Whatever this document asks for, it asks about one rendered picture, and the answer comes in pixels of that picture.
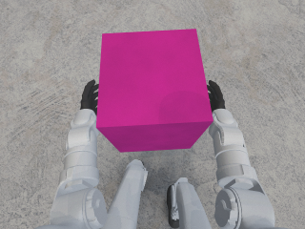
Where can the carton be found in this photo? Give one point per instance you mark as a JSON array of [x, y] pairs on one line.
[[152, 92]]

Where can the right robot thigh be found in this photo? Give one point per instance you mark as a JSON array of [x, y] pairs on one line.
[[191, 213]]

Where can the robot right hand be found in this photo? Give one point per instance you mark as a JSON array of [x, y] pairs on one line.
[[215, 96]]

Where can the robot right shin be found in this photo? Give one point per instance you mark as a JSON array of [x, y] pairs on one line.
[[175, 214]]

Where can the robot left forearm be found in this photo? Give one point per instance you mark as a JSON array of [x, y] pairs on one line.
[[80, 158]]

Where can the robot right upper arm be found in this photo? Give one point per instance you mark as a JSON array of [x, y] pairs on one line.
[[237, 208]]

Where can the robot left upper arm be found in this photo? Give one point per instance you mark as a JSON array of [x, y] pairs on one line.
[[82, 209]]

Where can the robot right forearm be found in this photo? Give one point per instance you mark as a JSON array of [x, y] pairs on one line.
[[233, 165]]

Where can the robot left hand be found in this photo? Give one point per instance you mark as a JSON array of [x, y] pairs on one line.
[[89, 100]]

